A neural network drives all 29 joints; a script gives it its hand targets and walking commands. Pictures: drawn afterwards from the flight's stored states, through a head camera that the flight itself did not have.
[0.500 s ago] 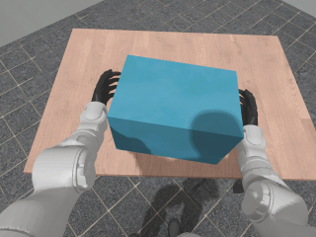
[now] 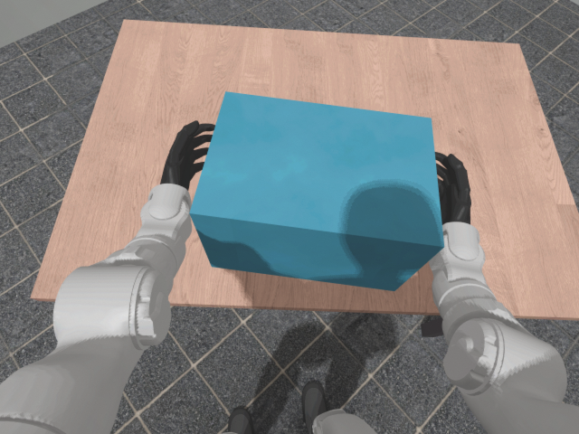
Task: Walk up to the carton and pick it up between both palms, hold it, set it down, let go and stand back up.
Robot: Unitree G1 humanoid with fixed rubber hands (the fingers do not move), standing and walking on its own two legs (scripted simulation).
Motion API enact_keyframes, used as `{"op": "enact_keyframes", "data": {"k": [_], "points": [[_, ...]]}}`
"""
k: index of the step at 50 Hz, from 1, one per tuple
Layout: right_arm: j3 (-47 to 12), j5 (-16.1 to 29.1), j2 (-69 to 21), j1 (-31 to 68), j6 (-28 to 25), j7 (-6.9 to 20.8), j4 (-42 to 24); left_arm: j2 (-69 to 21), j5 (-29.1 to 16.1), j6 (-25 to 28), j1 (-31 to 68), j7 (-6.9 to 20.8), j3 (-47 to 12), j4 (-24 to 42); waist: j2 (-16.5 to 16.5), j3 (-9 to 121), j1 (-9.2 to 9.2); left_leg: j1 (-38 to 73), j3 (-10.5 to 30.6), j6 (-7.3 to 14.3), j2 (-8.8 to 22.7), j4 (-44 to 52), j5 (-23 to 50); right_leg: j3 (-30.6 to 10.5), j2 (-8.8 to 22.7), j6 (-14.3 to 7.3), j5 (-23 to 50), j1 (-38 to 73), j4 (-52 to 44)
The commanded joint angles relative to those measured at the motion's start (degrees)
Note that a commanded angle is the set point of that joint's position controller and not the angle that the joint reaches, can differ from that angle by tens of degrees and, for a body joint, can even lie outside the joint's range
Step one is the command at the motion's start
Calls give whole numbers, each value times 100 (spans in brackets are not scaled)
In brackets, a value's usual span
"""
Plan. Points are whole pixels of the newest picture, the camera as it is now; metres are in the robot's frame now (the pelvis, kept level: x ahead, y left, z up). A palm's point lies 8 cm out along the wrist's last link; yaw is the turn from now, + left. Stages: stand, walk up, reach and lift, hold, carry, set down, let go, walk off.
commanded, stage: set down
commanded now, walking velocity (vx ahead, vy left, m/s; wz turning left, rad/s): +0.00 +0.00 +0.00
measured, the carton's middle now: (314, 196) +0.44 -0.09 -0.04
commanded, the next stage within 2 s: none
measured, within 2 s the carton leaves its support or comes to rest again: rests again in 0.02 s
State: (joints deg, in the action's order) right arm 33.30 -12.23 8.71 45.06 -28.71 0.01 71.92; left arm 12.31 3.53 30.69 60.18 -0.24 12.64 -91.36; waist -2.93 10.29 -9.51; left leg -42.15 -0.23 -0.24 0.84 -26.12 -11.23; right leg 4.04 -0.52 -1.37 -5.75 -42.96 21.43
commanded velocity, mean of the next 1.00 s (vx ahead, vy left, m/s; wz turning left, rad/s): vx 0.00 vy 0.00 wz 0.00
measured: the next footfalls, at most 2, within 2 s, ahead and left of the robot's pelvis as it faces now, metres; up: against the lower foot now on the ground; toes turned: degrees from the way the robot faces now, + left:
none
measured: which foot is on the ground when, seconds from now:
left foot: down 0.00-1.00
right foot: down 0.00-1.00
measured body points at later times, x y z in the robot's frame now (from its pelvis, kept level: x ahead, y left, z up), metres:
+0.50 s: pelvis -0.01 +0.00 +0.00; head +0.15 +0.00 +0.42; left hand +0.49 +0.10 +0.00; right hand +0.38 -0.28 -0.01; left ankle -0.02 +0.12 -0.73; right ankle +0.02 -0.10 -0.73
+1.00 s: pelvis -0.01 +0.00 +0.00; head +0.16 -0.01 +0.42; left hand +0.49 +0.10 +0.00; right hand +0.39 -0.28 -0.01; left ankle -0.02 +0.12 -0.73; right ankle +0.02 -0.10 -0.73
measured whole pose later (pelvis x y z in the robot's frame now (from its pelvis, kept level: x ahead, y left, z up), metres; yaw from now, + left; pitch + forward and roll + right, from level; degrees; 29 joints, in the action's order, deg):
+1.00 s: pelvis -0.01 +0.00 +0.00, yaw +0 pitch +29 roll +0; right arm 39.3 -17.2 6.9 46.9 -31.6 1.0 69.9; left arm 13.5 10.0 33.3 61.9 1.2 19.8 -90.3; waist -2.3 8.4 -9.6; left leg -43.8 -0.4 -0.4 0.6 -25.8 -10.5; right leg 4.9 0.1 -1.7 -5.6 -45.3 22.4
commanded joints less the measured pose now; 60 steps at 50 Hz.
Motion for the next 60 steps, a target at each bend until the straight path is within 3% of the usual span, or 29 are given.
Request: {"op": "enact_keyframes", "data": {"k": [1,14,46,60], "points": [[-1277,-717,-2381,3120,-279,825,-224,-2878,632,297,3075,735,-570,660,-321,3853,-210,2174,-43,-387,-22,-205,1733,177,115,195,2722,2159,354],[-994,-949,-2347,3033,-233,835,-45,-2708,763,288,3031,707,-361,446,-292,3569,-201,2096,-56,-338,-13,-79,1298,213,147,160,2188,1832,262],[-732,-1223,-2383,2510,-195,809,138,-2515,1201,219,2468,688,78,206,-279,2965,-209,1957,14,-290,8,-57,1117,232,174,165,1955,1410,238],[-609,-1255,-2045,2259,-84,820,165,-2104,1263,132,2403,649,197,166,-440,2873,-231,2074,37,-315,19,-114,902,273,162,170,1589,1023,274]]}}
